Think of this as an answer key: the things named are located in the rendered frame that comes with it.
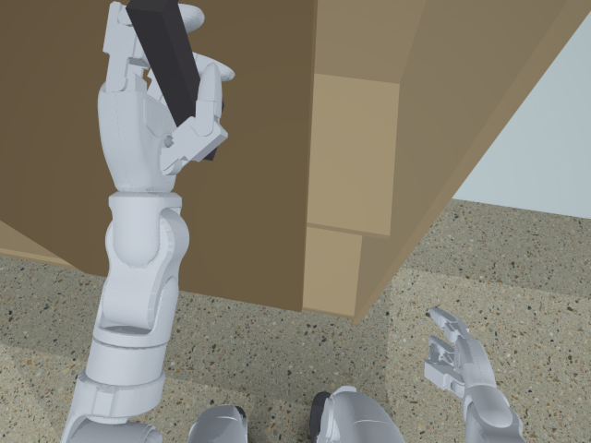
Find robot right hand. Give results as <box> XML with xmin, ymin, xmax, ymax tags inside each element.
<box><xmin>424</xmin><ymin>306</ymin><xmax>497</xmax><ymax>403</ymax></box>

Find handle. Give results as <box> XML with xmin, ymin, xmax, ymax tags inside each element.
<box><xmin>126</xmin><ymin>0</ymin><xmax>224</xmax><ymax>161</ymax></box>

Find right robot forearm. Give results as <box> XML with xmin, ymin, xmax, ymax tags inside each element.
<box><xmin>462</xmin><ymin>385</ymin><xmax>526</xmax><ymax>443</ymax></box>

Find right robot thigh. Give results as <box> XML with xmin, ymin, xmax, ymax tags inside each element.
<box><xmin>323</xmin><ymin>391</ymin><xmax>405</xmax><ymax>443</ymax></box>

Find left robot upper arm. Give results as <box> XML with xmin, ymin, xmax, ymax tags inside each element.
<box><xmin>68</xmin><ymin>418</ymin><xmax>163</xmax><ymax>443</ymax></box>

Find robot left hand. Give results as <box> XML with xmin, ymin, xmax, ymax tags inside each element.
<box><xmin>98</xmin><ymin>1</ymin><xmax>235</xmax><ymax>192</ymax></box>

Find left robot forearm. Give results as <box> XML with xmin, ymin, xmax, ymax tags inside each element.
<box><xmin>59</xmin><ymin>191</ymin><xmax>189</xmax><ymax>443</ymax></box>

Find robot right shin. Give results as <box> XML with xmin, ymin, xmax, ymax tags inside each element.
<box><xmin>317</xmin><ymin>386</ymin><xmax>356</xmax><ymax>443</ymax></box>

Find wardrobe door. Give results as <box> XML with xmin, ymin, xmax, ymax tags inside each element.
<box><xmin>0</xmin><ymin>221</ymin><xmax>62</xmax><ymax>259</ymax></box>
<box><xmin>0</xmin><ymin>0</ymin><xmax>318</xmax><ymax>312</ymax></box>

